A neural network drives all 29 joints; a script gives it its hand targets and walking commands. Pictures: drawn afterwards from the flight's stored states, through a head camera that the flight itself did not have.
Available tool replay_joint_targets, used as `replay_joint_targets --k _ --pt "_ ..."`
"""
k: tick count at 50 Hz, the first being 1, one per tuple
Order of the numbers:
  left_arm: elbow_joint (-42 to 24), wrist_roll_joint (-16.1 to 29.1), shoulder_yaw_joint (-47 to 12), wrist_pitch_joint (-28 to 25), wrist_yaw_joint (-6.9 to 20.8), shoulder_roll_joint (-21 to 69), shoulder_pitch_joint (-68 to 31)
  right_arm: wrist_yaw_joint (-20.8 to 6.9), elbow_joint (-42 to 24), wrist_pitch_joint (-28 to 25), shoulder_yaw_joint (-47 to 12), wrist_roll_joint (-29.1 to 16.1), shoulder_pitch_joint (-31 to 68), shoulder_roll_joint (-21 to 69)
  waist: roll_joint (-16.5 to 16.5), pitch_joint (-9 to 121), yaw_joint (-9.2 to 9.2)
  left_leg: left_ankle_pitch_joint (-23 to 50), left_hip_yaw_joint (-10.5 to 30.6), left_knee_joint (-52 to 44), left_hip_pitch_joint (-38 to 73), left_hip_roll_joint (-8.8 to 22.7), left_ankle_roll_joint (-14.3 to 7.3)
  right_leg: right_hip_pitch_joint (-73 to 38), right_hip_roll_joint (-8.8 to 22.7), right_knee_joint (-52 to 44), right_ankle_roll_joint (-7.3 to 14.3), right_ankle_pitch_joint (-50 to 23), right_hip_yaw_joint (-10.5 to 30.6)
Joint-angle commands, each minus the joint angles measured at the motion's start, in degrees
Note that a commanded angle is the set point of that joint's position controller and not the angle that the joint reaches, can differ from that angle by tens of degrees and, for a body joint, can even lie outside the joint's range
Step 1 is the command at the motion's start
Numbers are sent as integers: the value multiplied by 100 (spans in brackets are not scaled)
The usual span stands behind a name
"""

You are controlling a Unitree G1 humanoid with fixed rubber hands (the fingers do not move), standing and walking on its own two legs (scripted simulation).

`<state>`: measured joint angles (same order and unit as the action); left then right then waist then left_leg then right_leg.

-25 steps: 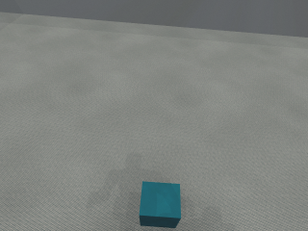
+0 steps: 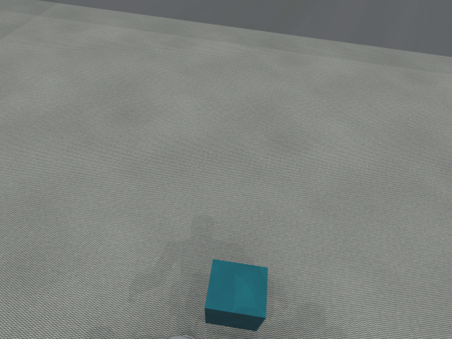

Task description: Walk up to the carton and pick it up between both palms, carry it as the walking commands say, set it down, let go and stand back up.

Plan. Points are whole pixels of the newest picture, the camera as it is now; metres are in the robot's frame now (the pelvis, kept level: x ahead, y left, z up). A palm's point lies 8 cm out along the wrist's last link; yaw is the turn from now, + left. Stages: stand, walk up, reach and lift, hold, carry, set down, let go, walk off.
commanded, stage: walk up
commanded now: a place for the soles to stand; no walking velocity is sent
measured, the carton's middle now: (235, 296) +0.36 -0.05 -0.64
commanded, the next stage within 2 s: reach and lift in 0.80 s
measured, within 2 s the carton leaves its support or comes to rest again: neither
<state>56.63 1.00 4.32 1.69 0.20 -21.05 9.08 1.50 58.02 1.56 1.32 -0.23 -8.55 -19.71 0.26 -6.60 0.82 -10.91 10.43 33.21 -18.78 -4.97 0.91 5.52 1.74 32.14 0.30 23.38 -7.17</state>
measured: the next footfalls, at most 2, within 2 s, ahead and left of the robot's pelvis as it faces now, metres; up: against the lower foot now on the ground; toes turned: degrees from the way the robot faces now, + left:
none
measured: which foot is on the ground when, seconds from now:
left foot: down 0.00-1.00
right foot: down 0.00-1.00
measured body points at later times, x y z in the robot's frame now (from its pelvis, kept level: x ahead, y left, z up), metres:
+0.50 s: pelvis +0.01 +0.00 +0.01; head +0.03 +0.01 +0.45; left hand +0.06 +0.32 -0.12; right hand +0.10 -0.29 -0.13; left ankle +0.08 +0.12 -0.73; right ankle -0.06 -0.11 -0.73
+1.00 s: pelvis -0.02 +0.01 -0.01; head +0.06 +0.01 +0.43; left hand +0.19 +0.28 -0.12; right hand +0.16 -0.28 -0.11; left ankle +0.08 +0.12 -0.73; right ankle -0.06 -0.11 -0.73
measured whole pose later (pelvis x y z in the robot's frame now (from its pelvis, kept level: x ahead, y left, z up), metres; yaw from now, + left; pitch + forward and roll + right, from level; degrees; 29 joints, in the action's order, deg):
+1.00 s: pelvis -0.02 +0.01 -0.01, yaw -8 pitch +5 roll -1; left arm 34.9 -1.5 9.8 20.5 -0.5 -15.5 0.0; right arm -5.1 39.7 18.1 4.6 2.8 3.7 -17.2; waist 1.2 -4.8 3.2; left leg -11.9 2.9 38.5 -32.0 -0.6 0.7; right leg 22.7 -0.9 40.6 -0.2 23.3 0.6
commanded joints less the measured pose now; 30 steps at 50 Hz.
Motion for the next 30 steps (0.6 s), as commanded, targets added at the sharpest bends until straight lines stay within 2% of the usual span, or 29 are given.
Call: replay_joint_targets --k 1,2,3,4,6,8,11,13,16,18,21,24,26,30 --pt "-114 -31 202 -208 -113 -1169 463 46 -423 -131 219 -89 515 -1097 -338 711 186 558 881 -949 160 754 -285 -305 716 -1483 315 -622 994" --pt "-143 -86 222 -272 -110 -1285 158 34 -315 -134 241 -96 358 -1101 -90 572 35 981 388 -489 531 527 -153 117 1012 -1739 448 -652 1048" --pt "-176 -108 232 -323 -104 -1336 -67 29 -276 -138 253 -68 235 -1116 -35 414 -102 1392 133 -389 697 474 -122 330 1157 -1766 488 -997 970" --pt "-196 -100 221 -353 -95 -1300 -134 27 -262 -143 262 -32 204 -1132 -28 373 -135 1585 77 -432 758 520 -155 333 1166 -1717 469 -1287 855" --pt "-202 -77 212 -361 -86 -1243 -82 35 -215 -171 267 -7 192 -1118 94 469 -116 1949 136 -519 892 618 -243 174 1004 -1564 356 -1584 602" --pt "-181 -57 225 -325 -80 -1223 24 49 -176 -171 269 -9 223 -1132 185 645 -65 2092 174 -469 992 643 -288 48 868 -1439 291 -1574 483" --pt "-185 -50 242 -267 -87 -1174 11 61 -114 -138 252 -18 286 -1118 236 578 -41 1866 203 -386 942 618 -286 143 867 -1403 335 -1308 471" --pt "-171 -48 248 -244 -93 -1186 0 65 -96 -128 252 -18 320 -1133 142 490 -25 1676 191 -331 882 570 -270 198 910 -1388 391 -1142 504" --pt "-159 -47 245 -222 -89 -1198 -17 77 -66 -131 259 -16 303 -1174 114 454 -35 1711 236 -273 879 561 -279 254 898 -1282 433 -1101 475" --pt "-143 -32 244 -197 -94 -1169 -7 86 -62 -138 269 -20 290 -1215 -25 444 -13 1703 440 -374 773 624 -333 172 785 -1106 395 -1064 432" --pt "-62 -15 243 -148 -91 -1095 142 103 -98 -154 259 -15 368 -1228 -282 524 71 1310 943 -806 438 811 -445 -180 547 -926 280 -804 444" --pt "62 20 234 -144 -108 -1083 305 109 -102 -174 238 -18 437 -1228 -428 622 148 1100 1251 -1192 239 912 -448 -494 439 -988 198 -725 527" --pt "117 15 224 -174 -117 -1086 321 106 -87 -182 230 -38 458 -1196 -431 657 143 1038 1200 -1297 248 893 -401 -554 478 -1131 199 -728 563" --pt "147 -31 234 -258 -131 -1123 194 106 24 -188 240 -82 291 -1115 -221 775 40 1747 673 -848 679 684 -298 -408 687 -1393 291 -1178 537"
